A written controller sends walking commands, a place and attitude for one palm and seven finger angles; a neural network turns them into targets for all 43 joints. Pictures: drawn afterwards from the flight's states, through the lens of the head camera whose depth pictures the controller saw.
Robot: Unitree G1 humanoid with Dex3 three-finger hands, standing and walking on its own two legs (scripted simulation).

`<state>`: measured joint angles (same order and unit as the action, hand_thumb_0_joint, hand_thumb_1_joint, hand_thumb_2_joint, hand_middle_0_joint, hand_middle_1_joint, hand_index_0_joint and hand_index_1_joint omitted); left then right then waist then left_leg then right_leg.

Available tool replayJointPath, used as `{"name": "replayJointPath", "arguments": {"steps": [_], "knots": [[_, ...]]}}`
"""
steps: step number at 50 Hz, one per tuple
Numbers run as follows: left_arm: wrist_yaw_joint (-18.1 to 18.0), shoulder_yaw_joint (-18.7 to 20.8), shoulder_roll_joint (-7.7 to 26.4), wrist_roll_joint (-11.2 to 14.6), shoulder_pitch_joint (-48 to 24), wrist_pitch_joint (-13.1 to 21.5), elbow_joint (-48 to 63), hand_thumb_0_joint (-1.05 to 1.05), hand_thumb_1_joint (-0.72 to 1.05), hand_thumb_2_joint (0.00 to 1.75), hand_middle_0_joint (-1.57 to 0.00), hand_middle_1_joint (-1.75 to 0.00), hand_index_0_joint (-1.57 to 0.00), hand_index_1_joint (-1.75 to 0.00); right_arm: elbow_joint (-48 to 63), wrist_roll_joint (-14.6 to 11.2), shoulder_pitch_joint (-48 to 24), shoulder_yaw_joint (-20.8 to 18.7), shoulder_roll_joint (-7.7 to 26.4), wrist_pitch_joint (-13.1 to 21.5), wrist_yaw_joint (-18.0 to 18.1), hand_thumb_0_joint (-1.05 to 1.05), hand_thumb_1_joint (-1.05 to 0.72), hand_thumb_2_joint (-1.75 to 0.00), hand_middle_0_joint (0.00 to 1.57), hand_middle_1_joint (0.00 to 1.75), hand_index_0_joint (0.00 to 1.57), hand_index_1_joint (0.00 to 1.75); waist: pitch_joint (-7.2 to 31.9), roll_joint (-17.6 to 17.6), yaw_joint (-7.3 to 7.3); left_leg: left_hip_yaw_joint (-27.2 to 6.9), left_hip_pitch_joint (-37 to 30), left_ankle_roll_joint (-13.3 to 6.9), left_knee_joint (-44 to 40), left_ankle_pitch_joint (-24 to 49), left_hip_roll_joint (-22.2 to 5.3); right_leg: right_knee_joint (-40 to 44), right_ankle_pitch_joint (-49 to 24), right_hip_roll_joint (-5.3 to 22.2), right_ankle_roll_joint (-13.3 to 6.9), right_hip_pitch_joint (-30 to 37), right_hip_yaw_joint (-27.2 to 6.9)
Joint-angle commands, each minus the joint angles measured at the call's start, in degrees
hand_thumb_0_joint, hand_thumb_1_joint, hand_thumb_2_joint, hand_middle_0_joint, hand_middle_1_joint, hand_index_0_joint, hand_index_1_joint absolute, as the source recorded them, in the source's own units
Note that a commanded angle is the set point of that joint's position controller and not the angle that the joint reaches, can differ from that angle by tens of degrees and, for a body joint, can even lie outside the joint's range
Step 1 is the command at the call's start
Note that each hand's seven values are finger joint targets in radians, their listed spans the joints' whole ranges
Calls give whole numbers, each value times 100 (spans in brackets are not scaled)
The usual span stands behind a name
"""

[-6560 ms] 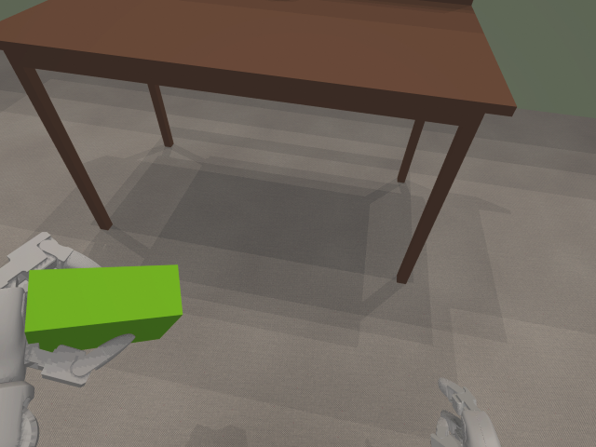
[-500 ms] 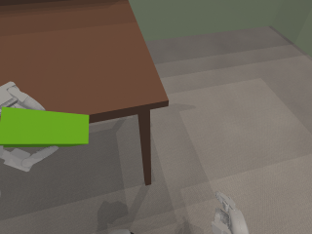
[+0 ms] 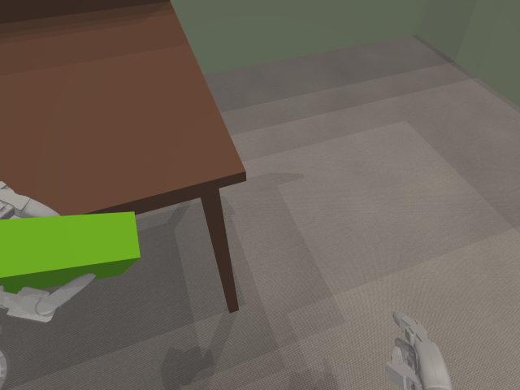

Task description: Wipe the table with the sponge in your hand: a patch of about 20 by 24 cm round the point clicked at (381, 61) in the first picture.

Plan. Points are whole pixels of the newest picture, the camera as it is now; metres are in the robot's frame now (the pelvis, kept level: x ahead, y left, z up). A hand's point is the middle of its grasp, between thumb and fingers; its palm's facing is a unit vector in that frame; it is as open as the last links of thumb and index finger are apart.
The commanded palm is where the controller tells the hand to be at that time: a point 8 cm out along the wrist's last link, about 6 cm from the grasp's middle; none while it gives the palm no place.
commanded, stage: look again from close up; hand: left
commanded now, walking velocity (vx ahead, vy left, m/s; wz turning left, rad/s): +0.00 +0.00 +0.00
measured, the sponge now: (88, 250) +0.24 +0.21 +0.15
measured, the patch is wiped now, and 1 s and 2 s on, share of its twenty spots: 0.00 0.00 0.00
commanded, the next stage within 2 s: shuffle to correct the standing spot in 0.34 s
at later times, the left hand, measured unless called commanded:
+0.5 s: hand (16, 257) +0.22 +0.28 +0.16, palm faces +0.39 -0.84 -0.38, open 9.7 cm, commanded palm +0.16 +0.32 +0.17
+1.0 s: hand (17, 223) +0.27 +0.31 +0.15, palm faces +0.38 -0.84 -0.39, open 9.7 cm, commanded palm +0.22 +0.35 +0.17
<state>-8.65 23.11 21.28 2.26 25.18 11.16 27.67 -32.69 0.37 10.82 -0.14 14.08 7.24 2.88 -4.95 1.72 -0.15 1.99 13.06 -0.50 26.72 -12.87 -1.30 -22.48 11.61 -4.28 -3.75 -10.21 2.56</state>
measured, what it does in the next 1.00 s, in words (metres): shifts its weight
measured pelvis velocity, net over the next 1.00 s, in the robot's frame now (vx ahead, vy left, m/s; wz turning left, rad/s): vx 0.05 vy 0.08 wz -0.04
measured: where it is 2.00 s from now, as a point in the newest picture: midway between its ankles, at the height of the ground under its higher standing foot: outside the picture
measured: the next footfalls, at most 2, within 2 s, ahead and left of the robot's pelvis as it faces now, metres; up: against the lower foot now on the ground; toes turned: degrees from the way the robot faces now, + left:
right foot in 1.16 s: +0.13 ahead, +0.02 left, +0.00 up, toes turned -10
left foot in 1.48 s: +0.24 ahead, +0.33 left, +0.00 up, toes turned +0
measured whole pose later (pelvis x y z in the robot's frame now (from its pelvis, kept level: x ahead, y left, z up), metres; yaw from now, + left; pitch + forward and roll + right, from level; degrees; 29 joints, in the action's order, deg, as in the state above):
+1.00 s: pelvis +0.05 +0.08 -0.03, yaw -2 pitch +0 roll -1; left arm -8.3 21.6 20.5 2.2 26.7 12.4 30.5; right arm -33.8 0.3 10.8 -0.1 13.6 2.9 1.2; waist -2.6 0.1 0.5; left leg 6.2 14.7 -7.6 39.3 -25.5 4.4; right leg -44.8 25.6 1.3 0.8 -17.3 -1.5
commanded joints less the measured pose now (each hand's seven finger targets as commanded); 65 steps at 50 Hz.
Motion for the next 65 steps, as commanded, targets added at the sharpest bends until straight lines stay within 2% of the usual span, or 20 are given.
{"name": "replayJointPath", "arguments": {"steps": [1,12,22,31,35,39,44,47,49,50,52,54,55,56,57,58,59,60,62,65], "knots": [[-12,270,554,82,64,225,698,0,10,130,-120,-160,-120,-160,800,-11,-401,-255,563,264,12,0,-90,-90,20,30,20,30,1020,-421,27,-245,-397,-87,-148,762,-196,525,-1166,817,289,147,-729],[-50,350,934,24,-1014,187,1420,0,10,130,-120,-160,-120,-160,874,66,-573,-108,441,134,117,0,-90,-90,20,30,20,30,1182,316,74,-342,-615,-96,-554,1001,-165,497,-1110,687,272,380,-552],[-39,344,707,98,0,113,1004,0,10,130,-120,-160,-120,-160,932,43,-493,-157,490,44,71,0,-90,-90,20,30,20,30,1212,166,87,-400,-385,11,-667,1455,-239,362,-1318,591,292,591,-325],[-74,221,734,46,-583,246,1316,0,10,130,-120,-160,-120,-160,1038,95,-593,-200,641,15,80,0,-90,-90,20,30,20,30,631,626,-19,-971,252,-218,-1187,-1652,-568,-476,404,488,126,-163,-306],[-103,276,786,6,-739,298,1288,0,10,130,-120,-160,-120,-160,1015,118,-545,-199,608,88,107,0,-90,-90,20,30,20,30,549,705,17,-1142,391,-346,-1234,-1856,-730,-839,443,493,191,-223,-28],[-122,399,837,41,-452,370,1201,0,10,130,-120,-160,-120,-160,978,86,-489,-257,618,106,59,0,-90,-90,20,30,20,30,934,-108,39,-804,614,-243,-194,-574,-402,-671,-64,892,-76,392,-605],[-140,479,904,77,-348,483,1324,0,10,130,-120,-160,-120,-160,851,-16,-494,-321,599,-17,-112,0,-90,-90,20,30,20,30,1106,-877,44,-183,1412,-10,1761,-364,-4,-444,-1183,2146,-864,996,-2396],[-108,621,1034,87,-529,478,1552,0,10,130,-120,-160,-120,-160,751,-31,-454,-297,653,-123,-146,0,-90,-90,20,30,20,30,1024,250,-171,-634,-117,-103,439,197,-263,-1793,-1005,1449,-268,-503,-1328],[-48,558,1012,96,-550,458,1756,0,10,130,-120,-160,-120,-160,920,-26,-457,-293,602,-118,-112,0,-90,-90,20,30,20,30,790,1616,-212,-2057,-1773,-325,-786,2306,-1167,-3737,1946,202,377,-2736,63],[-78,605,1115,45,-605,474,1769,0,10,130,-120,-160,-120,-160,960,30,-414,-292,523,-32,-143,0,-90,-90,20,30,20,30,705,1320,-206,-2238,-2093,-206,-807,3276,-1310,-4498,2122,211,290,-3175,-51],[-81,575,1111,126,-774,446,1879,0,10,130,-120,-160,-120,-160,1010,120,-661,-368,597,-11,-226,0,-90,-90,20,30,20,30,770,1175,1,-1171,-1751,941,-780,4195,-842,-4467,1915,284,198,-2746,368],[-82,574,981,190,-465,365,1753,0,10,130,-120,-160,-120,-160,1099,172,-758,-496,597,60,-315,0,-90,-90,20,30,20,30,596,1424,150,237,-273,1330,-553,5065,41,-1869,1368,211,174,-540,1427],[-123,724,1057,225,-31,354,1548,0,10,130,-120,-160,-120,-160,1127,119,-845,-491,614,82,-337,0,-90,-90,20,30,20,30,798,974,363,508,989,1345,970,5475,194,-622,612,101,11,1380,1628],[-112,713,1051,155,286,346,1382,0,10,130,-120,-160,-120,-160,999,-17,-772,-471,548,54,-362,0,-90,-90,20,30,20,30,1288,-676,616,527,1824,1070,4017,3997,492,310,-910,930,-490,2563,760],[-26,434,786,172,273,458,1087,0,10,130,-120,-160,-120,-160,723,-166,-493,-384,479,20,-318,0,-90,-90,20,30,20,30,1549,-2182,230,-189,1906,125,5610,-1036,389,-282,-2148,2166,-827,1796,-906],[20,800,1105,168,433,409,1260,0,10,130,-120,-160,-120,-160,941,-32,-538,-356,622,-102,-259,0,-90,-90,20,30,20,30,1490,-1154,158,-627,2602,-18,5711,-1559,408,-84,-1974,2735,-910,1517,-2582],[-37,1289,1673,150,124,473,1812,0,10,130,-120,-160,-120,-160,929,38,-636,-372,547,-144,-289,0,-90,-90,20,30,20,30,1233,70,159,-997,2852,-45,5503,-1276,0,6,-1437,2904,-831,1082,-2516],[-13,1423,1634,120,844,503,1150,0,10,130,-120,-160,-120,-160,786,46,-466,-309,412,-247,-348,0,-90,-90,20,30,20,30,850,395,84,-961,3012,43,5325,-1379,-247,98,-846,2629,-790,469,-2290],[145,917,1129,190,320,538,1657,0,10,130,-120,-160,-120,-160,783,-85,-424,-403,562,-351,-434,0,-90,-90,20,30,20,30,830,-838,-36,-695,2932,198,5167,-701,-328,398,-669,2345,-745,374,-1930],[51,696,1051,50,-407,593,1347,0,10,130,-120,-160,-120,-160,560,-80,-529,-312,439,-224,-301,0,-90,-90,20,30,20,30,595,-505,-96,-312,1985,163,3893,-126,-493,333,-1385,2044,-554,-435,-1012]]}}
